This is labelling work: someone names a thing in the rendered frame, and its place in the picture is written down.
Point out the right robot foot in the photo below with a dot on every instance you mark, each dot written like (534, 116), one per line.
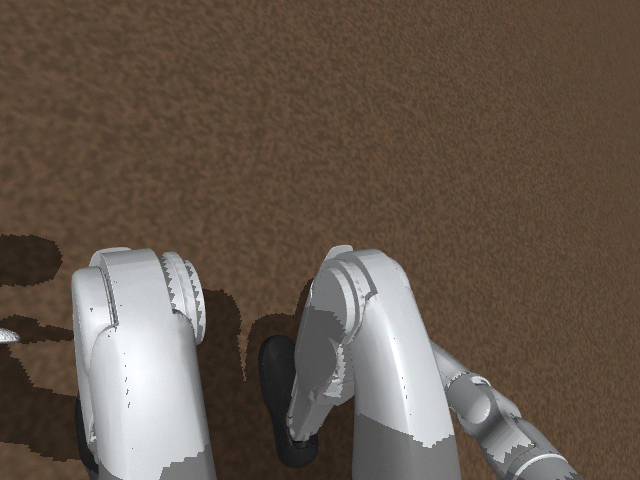
(277, 373)

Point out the right robot hand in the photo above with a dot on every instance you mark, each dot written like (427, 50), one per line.
(450, 368)

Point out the left robot foot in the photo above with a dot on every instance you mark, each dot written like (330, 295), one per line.
(86, 456)

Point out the left robot hand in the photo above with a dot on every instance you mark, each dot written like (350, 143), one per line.
(8, 336)

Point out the right robot arm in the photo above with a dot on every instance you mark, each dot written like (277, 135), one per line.
(513, 447)

